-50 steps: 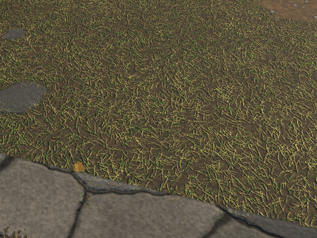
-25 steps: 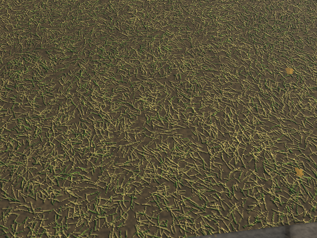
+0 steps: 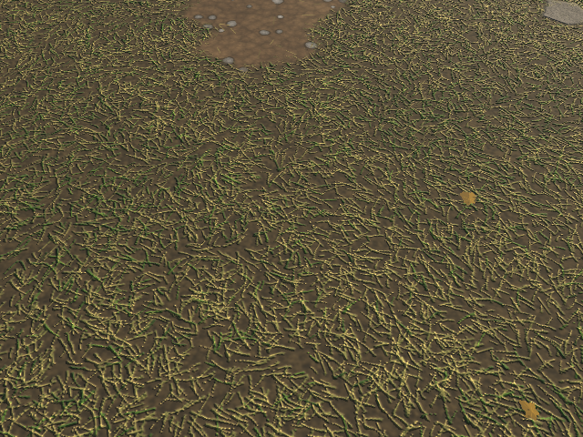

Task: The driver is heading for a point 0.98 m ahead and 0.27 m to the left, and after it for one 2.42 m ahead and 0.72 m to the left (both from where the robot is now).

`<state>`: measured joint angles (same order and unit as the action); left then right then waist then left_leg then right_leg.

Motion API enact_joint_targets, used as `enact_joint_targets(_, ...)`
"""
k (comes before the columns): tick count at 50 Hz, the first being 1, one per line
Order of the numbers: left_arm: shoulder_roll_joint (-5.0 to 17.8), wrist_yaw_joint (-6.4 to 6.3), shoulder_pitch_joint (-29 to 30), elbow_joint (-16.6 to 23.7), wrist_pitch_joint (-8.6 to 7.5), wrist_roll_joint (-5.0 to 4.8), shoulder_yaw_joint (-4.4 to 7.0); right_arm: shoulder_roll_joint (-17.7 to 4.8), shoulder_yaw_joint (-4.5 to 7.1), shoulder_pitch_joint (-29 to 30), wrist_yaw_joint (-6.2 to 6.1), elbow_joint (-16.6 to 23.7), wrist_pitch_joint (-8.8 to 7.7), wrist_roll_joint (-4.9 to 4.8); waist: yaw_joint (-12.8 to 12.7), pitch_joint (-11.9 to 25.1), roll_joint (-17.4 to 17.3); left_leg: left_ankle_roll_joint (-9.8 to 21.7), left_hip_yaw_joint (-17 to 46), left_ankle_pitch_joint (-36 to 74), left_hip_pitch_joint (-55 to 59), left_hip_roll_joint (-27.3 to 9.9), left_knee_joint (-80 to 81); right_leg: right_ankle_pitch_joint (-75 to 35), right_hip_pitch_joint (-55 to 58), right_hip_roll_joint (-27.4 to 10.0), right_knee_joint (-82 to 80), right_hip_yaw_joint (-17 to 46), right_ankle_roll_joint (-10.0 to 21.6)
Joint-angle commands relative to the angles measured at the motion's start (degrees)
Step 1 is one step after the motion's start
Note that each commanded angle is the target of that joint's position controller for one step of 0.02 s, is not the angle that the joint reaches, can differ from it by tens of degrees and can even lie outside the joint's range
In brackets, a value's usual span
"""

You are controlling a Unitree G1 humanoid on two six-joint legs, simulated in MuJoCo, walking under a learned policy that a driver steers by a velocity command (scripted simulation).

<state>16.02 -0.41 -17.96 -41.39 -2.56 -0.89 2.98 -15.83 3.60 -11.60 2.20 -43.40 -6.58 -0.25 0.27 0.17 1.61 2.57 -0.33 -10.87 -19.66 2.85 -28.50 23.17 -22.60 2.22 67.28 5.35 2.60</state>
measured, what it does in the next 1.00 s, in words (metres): goes down, turning left: right foot 0.04 m lower, then left foot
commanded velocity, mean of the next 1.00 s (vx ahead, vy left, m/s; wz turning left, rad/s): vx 0.50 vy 0.00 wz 0.45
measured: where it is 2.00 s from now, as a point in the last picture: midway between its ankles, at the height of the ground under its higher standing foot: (196, 285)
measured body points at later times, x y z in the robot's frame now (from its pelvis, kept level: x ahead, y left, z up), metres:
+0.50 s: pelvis +0.26 -0.05 -0.03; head +0.28 -0.06 +0.42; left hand +0.34 +0.23 -0.13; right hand +0.37 -0.31 -0.16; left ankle +0.17 +0.09 -0.66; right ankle +0.28 -0.15 -0.77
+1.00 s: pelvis +0.49 +0.08 -0.04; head +0.52 +0.11 +0.41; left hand +0.45 +0.38 -0.15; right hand +0.76 -0.07 -0.13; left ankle +0.51 +0.16 -0.77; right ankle +0.51 -0.09 -0.68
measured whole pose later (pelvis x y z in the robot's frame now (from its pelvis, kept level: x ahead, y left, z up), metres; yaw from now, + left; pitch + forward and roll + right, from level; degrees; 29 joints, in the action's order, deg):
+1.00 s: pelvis +0.49 +0.08 -0.04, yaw +32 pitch +2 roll +0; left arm 16.6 0.0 -13.3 -43.4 -6.4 0.0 2.8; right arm -16.6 3.8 -12.3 1.7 -37.1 -2.1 -0.5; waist -0.4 -2.9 0.3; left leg 6.3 0.7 -9.4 -20.1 6.5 -28.0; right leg 21.5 -26.1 -3.4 67.6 2.5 -0.6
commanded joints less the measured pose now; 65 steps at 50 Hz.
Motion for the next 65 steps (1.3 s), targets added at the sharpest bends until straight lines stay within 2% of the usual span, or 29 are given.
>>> enact_joint_targets(1, 5.32, 0.25, 4.3, 6.89, -1.89, 0.8, 1.6, -5.54, 0.88, -3.15, -0.19, 2.02, 0.24, 0.12, 0.46, -0.07, -6.59, 11.53, 22.47, 3.15, 12.77, -14.67, 15.72, -3.99, -15.43, -6.55, -4.82, 0.55, -0.67)
enact_joint_targets(6, 1.63, 1.05, 10.42, 8.17, -3.0, 1.23, 0.02, -10.55, 2.34, -4.63, -1.52, 0.64, 1.2, -0.94, 1.27, 1.42, -6.41, 11.44, 14.52, 12.89, 6.74, -12.05, 16.65, -15.19, -6.11, -4.65, -25.11, -3.22, -3.25)
enact_joint_targets(12, 3.37, 2.36, 19.67, 9.76, -4.22, 0.19, 0.49, -9.57, 2.42, -10.95, -2.88, -1.59, 2.6, -1.92, 4.55, -0.8, -6.08, 8.33, 17.94, 1.8, 9.11, -11.78, 9.83, -28.53, -2.56, -3.14, -41.46, 0.77, -3.74)
enact_joint_targets(16, 4.92, 2.17, 13.93, 7.78, -4.62, -0.26, 1.74, -8.45, 2.58, -11.43, -3.47, -1.17, 3.72, -1.21, 1.16, 0.95, -5.64, 5.73, 20.53, -5.0, 5.64, -9.46, -1.3, -23.6, 9.33, -3.93, -45.44, -0.25, -1.27)
enact_joint_targets(17, 6.0, 1.84, 7.9, 6.31, -4.64, 0.11, 2.47, -6.12, 1.83, -11.92, -3.11, -1.06, 3.69, -0.98, -1.75, 4.22, -3.6, 4.0, 18.13, -7.95, 1.68, -6.64, -10.01, -22.9, 18.45, -6.34, -44.4, 0.42, -0.03)
enact_joint_targets(18, 8.97, 1.32, -1.65, 4.79, -4.49, 1.34, 3.3, -1.43, 0.27, -13.09, -2.67, -0.07, 3.43, -0.21, -5.24, 12.38, 5.38, 1.56, 12.3, -22.19, -9.24, -2.68, -29.53, -24.97, 34.52, -15.98, -39.88, 8.94, 2.34)
enact_joint_targets(19, 10.39, 1.21, -5.61, 4.57, -3.51, 1.68, 3.15, 0.15, -0.23, -19.56, -2.64, -0.44, 2.77, 0.11, -2.95, 14.91, 14.58, -0.74, 10.01, -31.4, -22.91, -0.22, -46.31, -39.79, 43.72, -24.04, -34.88, 20.33, 5.69)
enact_joint_targets(20, 14.35, 1.93, -8.18, 1.58, -2.82, 0.39, 4.75, -3.49, -0.03, -20.44, -2.76, 2.3, 1.81, -2.55, -2.82, 16.62, 19.23, -1.39, 8.71, -23.69, -32.4, -2.43, -51.23, -12.14, 43.53, -29.94, -44.71, 37.02, 12.26)
enact_joint_targets(21, 9.45, 1.95, -5.71, 2.23, -2.93, 0.65, 3.75, -6.69, 0.88, -13.02, -3.5, 1.75, 2.04, -3.19, -4.98, 8.7, 7.96, -2.08, 8.85, -17.87, -34.65, -4.87, -54.51, -2.24, 37.02, -26.43, -48.99, 32.81, 11.43)
enact_joint_targets(22, 5.21, 2.09, 0.37, 3.22, -3.16, 1.2, 2.05, -9.05, 1.84, -6.53, -3.7, 2.43, 2.67, -2.44, -4.65, 1.13, 0.62, -1.72, 8.55, -10.54, -31.55, -5.92, -49.14, -5.22, 26.93, -21.28, -52.12, 22.04, 8.28)
enact_joint_targets(23, 4.78, 2.08, 4.24, 3.38, -3.66, 2.08, 1.62, -7.97, 1.95, -6.61, -3.72, 2.84, 3.33, -1.95, -1.71, -0.74, 4.43, -2.41, 9.57, -5.94, -28.37, -7.55, -46.78, -12.99, 21.0, -20.29, -53.05, 18.74, 8.54)
enact_joint_targets(24, 3.84, 1.97, 6.34, 2.5, -4.0, 1.72, 1.66, -6.98, 1.85, -6.98, -3.39, 2.86, 3.73, -1.32, -0.09, -1.78, 5.85, -2.79, 10.03, -4.45, -26.29, -8.79, -43.43, -19.9, 18.39, -18.64, -53.42, 14.72, 8.0)
enact_joint_targets(26, 3.75, 1.46, 5.93, 1.2, -4.59, 1.68, 1.88, -4.84, 1.74, -6.86, -2.84, 3.1, 4.32, -1.06, 0.76, -1.22, 5.32, -3.25, 8.75, -1.55, -22.9, -9.03, -39.99, -29.52, 15.73, -16.0, -54.85, 5.9, 6.37)
enact_joint_targets(33, 7.0, -0.28, 1.96, -2.44, -3.67, 0.94, 2.87, -1.06, 0.1, 4.82, -0.53, 7.86, 3.93, -0.84, -2.79, -2.51, 1.37, -2.34, 3.45, 14.41, -21.28, -7.5, -16.16, -35.44, 19.23, -15.28, -57.36, -6.79, 5.73)
enact_joint_targets(37, 8.65, -0.49, -1.69, -4.65, -2.46, 0.24, 3.19, -1.3, -0.15, 12.06, 1.06, 11.63, 3.94, -1.1, -4.44, -4.7, 0.85, -0.12, -0.11, 11.78, -21.36, -6.23, -9.78, -38.71, 24.77, -17.11, -55.33, -10.39, 4.63)
enact_joint_targets(40, 11.5, -1.01, -1.56, -4.58, -1.4, -0.16, 3.88, -3.89, 0.99, 10.71, 1.69, 12.88, 4.24, -0.83, -1.69, -1.39, 3.6, 3.07, -5.05, 3.01, -12.81, -1.69, -8.48, -62.96, 27.56, -17.35, -46.36, -13.79, 3.07)
enact_joint_targets(41, 12.48, -1.34, -1.49, -4.48, -0.96, -0.18, 4.11, -5.66, 1.94, 6.32, 1.59, 12.29, 4.47, -0.81, 1.08, 1.46, 4.51, 4.51, -6.15, 0.43, -6.35, 0.35, -8.16, -70.72, 27.23, -17.23, -39.17, -14.63, 2.62)
enact_joint_targets(42, 12.45, -1.61, -0.56, -4.12, -0.8, -0.41, 3.97, -8.45, 3.54, -2.68, 1.06, 10.29, 4.68, -0.97, 6.2, 5.94, 3.47, 6.81, -5.54, 3.87, 7.01, 1.88, -4.24, -69.47, 22.14, -15.89, -27.83, -15.8, 1.22)
enact_joint_targets(43, 11.04, -1.76, -0.76, -2.87, -1.3, 0.53, 3.22, -12.99, 5.31, -12.16, -0.32, 8.23, 5.37, -0.96, 10.17, 11.4, -1.98, 10.16, 5.55, 5.83, 25.42, -4.48, -2.57, -50.23, 7.95, -13.19, -10.14, -16.01, -1.0)
enact_joint_targets(44, 2.39, -0.23, -7.36, 0.13, -2.96, 2.43, 0.25, -18.62, 5.57, -9.56, -0.57, 8.82, 4.73, -1.29, 2.03, 17.44, -16.1, 21.54, 38.9, -1.03, 44.35, -20.14, 1.58, 9.78, -17.65, -1.08, 10.32, -10.02, -3.86)
enact_joint_targets(45, 7.84, 0.83, -0.49, 0.61, -5.16, 0.69, 1.2, -13.61, 4.32, -13.34, -0.76, 9.6, 4.43, -0.95, 7.82, 22.67, -9.37, 21.64, 46.8, -7.99, 45.69, -21.61, 8.5, 10.49, -23.44, -1.7, 14.32, 1.28, -2.82)
enact_joint_targets(46, 9.43, 1.09, 5.21, 2.83, -5.9, -1.27, 1.72, -11.42, 3.53, -10.77, -0.68, 8.82, 3.89, -0.47, 7.5, 13.31, -7.07, 18.74, 38.3, -4.52, 38.88, -19.66, 10.27, 4.53, -26.95, -3.93, 11.82, 0.72, -2.03)
enact_joint_targets(47, 8.37, 0.69, 6.02, 3.1, -6.18, -0.57, 1.34, -10.28, 3.08, -6.69, -0.71, 9.12, 3.61, -0.76, 4.27, 7.71, -1.75, 16.69, 31.88, 0.82, 28.88, -17.1, 10.97, -0.49, -24.23, -6.24, 6.11, 0.28, -1.99)
enact_joint_targets(48, 8.47, 0.24, 5.84, 2.45, -5.89, 0.93, 1.69, -8.82, 2.6, -2.77, -0.73, 9.86, 3.53, -0.53, 1.69, 4.43, -0.62, 15.37, 27.18, 7.33, 20.69, -14.96, 11.87, -2.68, -20.14, -7.68, 1.59, -0.24, -2.68)
enact_joint_targets(49, 8.85, 0.2, 4.15, 2.28, -5.07, 1.44, 2.09, -7.77, 2.17, -0.57, -0.88, 10.69, 3.43, 0.2, -0.7, 3.48, -2.27, 15.03, 24.51, 11.65, 15.01, -13.45, 13.26, -4.28, -15.76, -8.78, -0.38, 0.19, -3.26)
enact_joint_targets(51, 7.7, 0.05, 2.98, 2.09, -3.6, 1.81, 2.01, -7.66, 2.17, 0.54, -1.1, 10.39, 3.14, 0.08, -2.26, 2.46, -3.43, 15.29, 21.47, 15.77, 8.56, -11.92, 15.03, -5.68, -12.51, -8.85, -4.24, -0.94, -5.0)
enact_joint_targets(57, 3.64, 0.26, 14.3, 4.87, -3.16, 1.86, 0.36, -9.06, 2.46, -4.65, -2.8, 6.88, 3.48, -0.72, 1.88, 0.52, -5.46, 10.86, 13.9, 12.89, 3.38, -6.66, 14.32, -26.38, -8.94, -5.39, -27.21, -2.64, -6.94)
enact_joint_targets(60, 3.86, 1.48, 18.46, 5.4, -3.78, 0.81, 0.04, -8.85, 2.05, -8.19, -2.69, 4.59, 3.22, -0.71, 4.61, -0.18, -6.45, 10.04, 14.57, 7.83, 6.81, -9.01, 14.18, -32.68, -7.0, -4.91, -33.58, -3.12, -5.65)
enact_joint_targets(65, 6.08, 2.71, 20.69, 7.32, -4.23, 0.3, 0.45, -10.02, 2.24, -11.26, -2.57, 1.76, 3.58, -0.34, 5.03, -2.11, -7.51, 8.94, 17.24, 17.97, 20.81, -15.2, 9.22, -19.6, -12.26, -4.24, -37.79, -3.89, -0.27)
Keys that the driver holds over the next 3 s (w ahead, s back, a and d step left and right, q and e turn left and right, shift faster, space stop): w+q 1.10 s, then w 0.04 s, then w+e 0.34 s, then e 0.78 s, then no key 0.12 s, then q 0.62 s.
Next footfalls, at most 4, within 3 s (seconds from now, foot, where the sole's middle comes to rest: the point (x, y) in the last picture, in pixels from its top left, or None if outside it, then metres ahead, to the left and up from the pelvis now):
0.36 right None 0.32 -0.14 -0.81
0.86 left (223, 422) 0.54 0.18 -0.81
1.36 right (237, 297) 0.88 0.17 -0.81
1.82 left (147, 265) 0.99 0.43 -0.81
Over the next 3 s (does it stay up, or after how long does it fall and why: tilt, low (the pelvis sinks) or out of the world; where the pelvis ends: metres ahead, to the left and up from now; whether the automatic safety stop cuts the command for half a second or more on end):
stays up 0.92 0.22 -0.04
